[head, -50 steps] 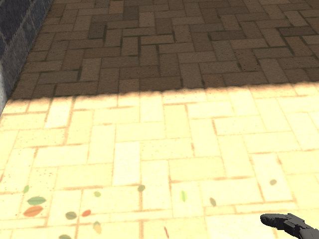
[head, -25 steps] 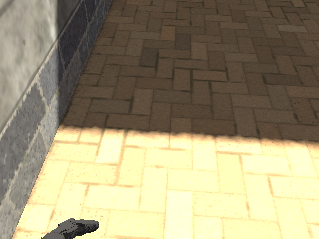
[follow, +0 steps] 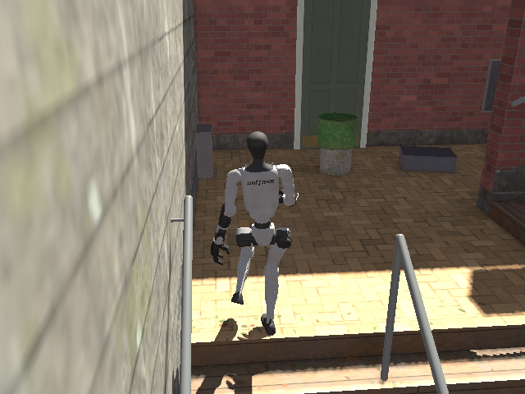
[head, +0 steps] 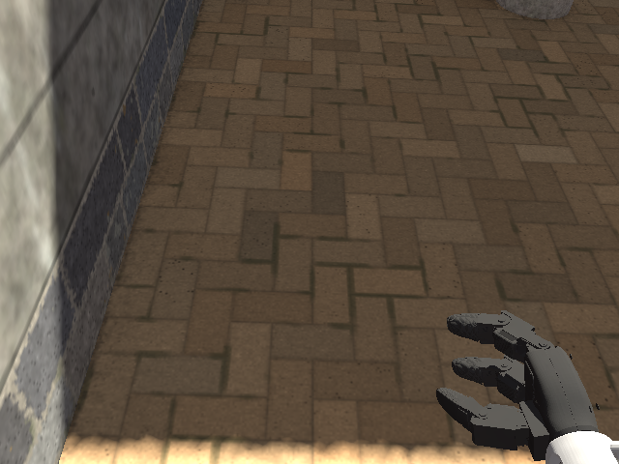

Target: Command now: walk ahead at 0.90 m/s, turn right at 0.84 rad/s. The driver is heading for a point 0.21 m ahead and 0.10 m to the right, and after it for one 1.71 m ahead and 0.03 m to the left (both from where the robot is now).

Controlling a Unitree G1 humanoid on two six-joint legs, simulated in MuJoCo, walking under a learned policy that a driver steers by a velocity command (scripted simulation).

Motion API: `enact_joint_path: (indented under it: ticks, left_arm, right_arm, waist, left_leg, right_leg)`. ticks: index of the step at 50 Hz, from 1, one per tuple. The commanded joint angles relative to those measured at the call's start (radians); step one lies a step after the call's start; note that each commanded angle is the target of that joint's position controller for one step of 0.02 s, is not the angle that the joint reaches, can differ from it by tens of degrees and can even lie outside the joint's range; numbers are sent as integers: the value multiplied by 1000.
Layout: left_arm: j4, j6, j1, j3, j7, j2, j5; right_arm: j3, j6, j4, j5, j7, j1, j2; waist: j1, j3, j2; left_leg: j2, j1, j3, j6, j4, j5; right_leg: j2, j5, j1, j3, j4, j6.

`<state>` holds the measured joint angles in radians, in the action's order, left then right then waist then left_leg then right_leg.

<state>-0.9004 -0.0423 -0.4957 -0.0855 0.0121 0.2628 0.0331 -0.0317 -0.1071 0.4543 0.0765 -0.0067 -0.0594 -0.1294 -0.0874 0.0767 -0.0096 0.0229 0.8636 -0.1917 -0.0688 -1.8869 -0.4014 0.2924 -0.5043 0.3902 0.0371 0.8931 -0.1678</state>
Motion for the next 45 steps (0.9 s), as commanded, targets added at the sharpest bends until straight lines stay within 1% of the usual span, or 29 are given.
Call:
enact_joint_path:
  ticks: [1,2,3,5,6,7,8,9,10,11,12,14,15,16,17,18,19,21,26,27,28,29,31,34,36,41,43,44,45]
  left_arm:
    - [136,-73,193,-5,-6,112,-8]
    - [130,-79,146,-21,-3,136,-4]
    - [125,-75,144,-32,-3,158,-23]
    - [102,-48,99,-48,12,188,-43]
    - [103,-37,91,-55,17,202,-54]
    - [65,-100,-32,-11,-79,127,81]
    - [108,-113,97,-22,-115,137,61]
    - [159,-111,141,-14,-144,111,42]
    - [198,-101,102,5,-141,18,-48]
    - [168,-102,-95,27,-133,-32,-21]
    - [167,-95,-92,15,-121,39,0]
    - [208,-92,91,4,-82,103,12]
    - [267,-35,263,32,-13,3,-82]
    - [304,-15,305,45,15,-2,-80]
    - [319,-14,305,55,23,-41,-67]
    - [326,-18,300,56,30,-41,-63]
    - [327,-20,298,61,27,-38,-46]
    - [354,-5,325,56,26,-1,-77]
    - [389,10,384,26,17,95,-41]
    - [401,7,374,17,24,120,-37]
    - [411,19,319,10,37,158,-20]
    - [427,40,326,15,24,139,-26]
    - [454,50,420,28,19,59,-46]
    - [453,35,550,19,19,60,-27]
    - [427,20,595,8,15,60,-12]
    - [329,29,471,-31,38,109,-41]
    - [319,28,499,-33,38,87,-55]
    - [304,32,453,-28,36,37,-55]
    - [329,38,418,-22,31,-7,-29]
  right_arm:
    - [22,7,-141,-27,21,-113,-198]
    - [28,5,-153,-36,16,-166,-223]
    - [24,12,-121,-31,6,-109,-199]
    - [-3,18,-55,-62,-15,-14,-106]
    - [7,20,-17,-71,-12,22,-127]
    - [-38,70,-14,-64,-87,120,11]
    - [27,97,73,-79,-112,369,-124]
    - [71,96,156,-76,-98,615,-233]
    - [99,86,147,-29,-72,709,-281]
    - [82,71,157,-8,-69,723,-265]
    - [88,66,131,-10,-71,595,-248]
    - [62,46,86,-55,-84,301,-149]
    - [67,41,158,-53,-2,234,-101]
    - [52,28,208,-61,22,259,-80]
    - [50,16,255,-78,25,289,-62]
    - [62,18,260,-82,32,240,-114]
    - [107,21,251,-101,43,253,-237]
    - [136,22,258,-101,47,253,-328]
    - [143,31,282,-114,36,371,-302]
    - [137,41,275,-106,36,399,-266]
    - [122,44,266,-78,32,494,-194]
    - [108,55,269,-92,38,576,-211]
    - [136,99,291,-106,54,532,-286]
    - [139,156,263,-80,70,507,-218]
    - [136,164,229,-94,72,478,-199]
    - [122,128,146,-83,30,367,-195]
    - [132,120,167,-82,8,447,-186]
    - [155,116,194,-69,13,512,-232]
    - [199,116,174,-60,28,534,-385]
  waist:
    - [108,-309,-235]
    - [58,-288,-214]
    - [49,-214,-144]
    - [32,-34,0]
    - [39,17,22]
    - [85,130,49]
    - [231,55,-31]
    - [276,104,-41]
    - [290,232,-188]
    - [170,395,-205]
    - [158,343,-190]
    - [104,181,-145]
    - [105,16,-132]
    - [88,-31,-115]
    - [52,-22,-66]
    - [29,-23,-54]
    - [39,18,-84]
    - [17,-1,-152]
    - [38,-19,-57]
    - [41,-6,12]
    - [76,101,255]
    - [85,280,399]
    - [96,127,246]
    - [171,10,166]
    - [184,29,163]
    - [115,57,167]
    - [159,32,139]
    - [159,7,24]
    - [129,-52,-351]
  left_leg:
    - [-104,-51,108,68,603,-35]
    - [-113,-193,136,95,791,153]
    - [-110,-337,128,83,923,310]
    - [-25,-571,186,36,1147,525]
    - [24,-633,176,38,1234,530]
    - [-21,-1046,74,91,1399,661]
    - [-46,-1185,85,67,1500,865]
    - [-163,-1345,72,3,1469,958]
    - [-357,-1484,-29,-159,1346,1283]
    - [-510,-1587,-145,-332,1174,1773]
    - [-579,-1436,-222,-361,1263,1659]
    - [-433,-1093,-139,-256,1417,1243]
    - [-306,-821,-85,-179,1554,1041]
    - [-279,-715,-74,-146,1601,1007]
    - [-255,-690,-52,-144,1603,1052]
    - [-205,-608,9,-114,1587,1074]
    - [-199,-601,3,-116,1616,990]
    - [-232,-529,-60,-117,1618,888]
    - [-127,-499,-111,-33,1494,478]
    - [-47,-446,-72,9,1367,342]
    - [54,-259,35,66,1095,-133]
    - [41,-217,83,103,878,-335]
    - [-38,-160,117,153,607,-217]
    - [-80,-252,144,187,530,-58]
    - [-103,-327,159,181,670,8]
    - [-113,-444,232,128,1033,49]
    - [-64,-562,288,84,1263,163]
    - [-43,-676,242,41,1353,274]
    - [-273,-794,-143,-67,1423,745]
  right_leg:
    - [-257,271,325,542,-736,-143]
    - [-246,473,323,507,-758,-133]
    - [-221,645,259,421,-705,-94]
    - [-190,839,81,321,-585,-21]
    - [-178,895,-20,339,-508,1]
    - [-66,1000,105,245,-430,82]
    - [-80,1016,184,318,-311,98]
    - [-77,805,239,314,-121,136]
    - [-28,159,283,237,255,180]
    - [-93,-107,343,111,586,220]
    - [-133,-146,411,39,731,257]
    - [-238,-26,448,44,555,255]
    - [-298,65,357,89,498,248]
    - [-315,120,284,71,351,237]
    - [-332,158,217,48,193,231]
    - [-327,236,110,48,10,222]
    - [-286,282,30,20,-84,217]
    - [-303,366,-67,81,-149,205]
    - [-304,497,-241,94,-376,134]
    - [-371,662,-324,115,-422,105]
    - [-612,1120,-539,253,-333,19]
    - [-780,1053,-548,394,-395,-103]
    - [-665,682,-367,302,-489,-80]
    - [-599,634,-128,115,-562,-30]
    - [-575,677,-116,7,-546,-11]
    - [-611,642,-235,-57,-516,-6]
    - [-587,545,-201,-112,-407,76]
    - [-527,412,-93,-168,-249,143]
    - [-392,-7,207,-240,89,260]
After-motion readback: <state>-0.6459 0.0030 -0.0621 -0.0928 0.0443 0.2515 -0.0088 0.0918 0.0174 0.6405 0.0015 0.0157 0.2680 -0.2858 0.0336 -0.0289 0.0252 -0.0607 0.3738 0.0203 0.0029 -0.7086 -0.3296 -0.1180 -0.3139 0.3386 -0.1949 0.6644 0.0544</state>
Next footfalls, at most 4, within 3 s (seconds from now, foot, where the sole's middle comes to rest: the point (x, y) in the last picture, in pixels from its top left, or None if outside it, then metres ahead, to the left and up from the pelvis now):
0.20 left None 0.38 0.20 -0.72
0.54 right None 0.44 -0.08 -0.72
0.88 left None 0.41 0.19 -0.72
1.40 right None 0.42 -0.05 -0.72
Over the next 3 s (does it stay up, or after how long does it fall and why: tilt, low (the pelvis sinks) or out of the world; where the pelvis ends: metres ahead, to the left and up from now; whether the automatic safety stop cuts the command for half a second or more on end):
stays up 1.01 0.09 0.05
